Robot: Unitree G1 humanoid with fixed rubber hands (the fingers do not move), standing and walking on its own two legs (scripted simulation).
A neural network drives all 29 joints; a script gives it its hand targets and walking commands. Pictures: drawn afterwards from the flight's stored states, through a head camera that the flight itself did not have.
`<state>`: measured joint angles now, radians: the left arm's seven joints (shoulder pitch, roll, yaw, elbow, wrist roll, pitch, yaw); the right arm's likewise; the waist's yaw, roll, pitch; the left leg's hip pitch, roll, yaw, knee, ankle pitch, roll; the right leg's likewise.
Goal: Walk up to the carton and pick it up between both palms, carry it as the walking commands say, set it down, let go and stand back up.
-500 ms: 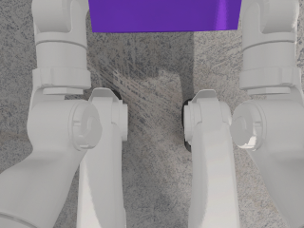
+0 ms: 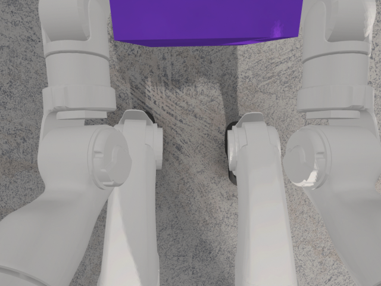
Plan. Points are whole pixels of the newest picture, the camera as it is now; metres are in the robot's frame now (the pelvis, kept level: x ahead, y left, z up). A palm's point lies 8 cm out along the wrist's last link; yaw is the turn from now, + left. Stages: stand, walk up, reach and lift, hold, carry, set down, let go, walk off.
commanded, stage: reach and lift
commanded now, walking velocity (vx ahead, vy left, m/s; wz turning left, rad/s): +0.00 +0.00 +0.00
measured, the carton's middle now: out of the picture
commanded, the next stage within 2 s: none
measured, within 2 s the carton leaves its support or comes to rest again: neither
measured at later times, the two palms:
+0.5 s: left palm out of the picture +0.53 +0.16 -0.03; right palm out of the picture +0.54 -0.13 -0.04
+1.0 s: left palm out of the picture +0.51 +0.15 +0.04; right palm out of the picture +0.52 -0.13 +0.04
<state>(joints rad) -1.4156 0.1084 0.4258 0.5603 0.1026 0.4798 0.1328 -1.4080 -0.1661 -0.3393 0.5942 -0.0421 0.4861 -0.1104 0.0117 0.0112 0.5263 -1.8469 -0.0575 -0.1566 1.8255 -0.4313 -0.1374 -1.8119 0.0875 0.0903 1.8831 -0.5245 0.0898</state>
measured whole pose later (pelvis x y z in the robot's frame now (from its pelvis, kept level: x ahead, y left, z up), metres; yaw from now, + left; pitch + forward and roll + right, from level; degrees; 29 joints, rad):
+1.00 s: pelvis +0.00 +0.00 +0.11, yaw +1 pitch +16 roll -1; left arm -1.19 0.03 0.40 0.49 0.13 0.50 0.13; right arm -1.18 -0.09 -0.35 0.51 -0.07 0.50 -0.08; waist 0.01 0.01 0.52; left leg -1.38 -0.03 -0.15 1.48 -0.38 -0.11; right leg -1.34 0.06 0.08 1.53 -0.47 0.07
